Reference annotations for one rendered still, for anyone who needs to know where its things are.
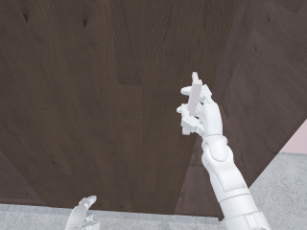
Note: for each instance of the left robot hand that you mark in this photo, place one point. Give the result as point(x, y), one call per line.
point(81, 219)

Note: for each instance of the right robot forearm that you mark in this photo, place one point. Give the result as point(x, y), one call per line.
point(239, 209)

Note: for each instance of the wardrobe door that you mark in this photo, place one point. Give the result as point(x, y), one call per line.
point(89, 91)
point(12, 184)

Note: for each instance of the handle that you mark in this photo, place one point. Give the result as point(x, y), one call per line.
point(193, 98)

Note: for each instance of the right robot hand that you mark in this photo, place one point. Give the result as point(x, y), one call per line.
point(208, 112)

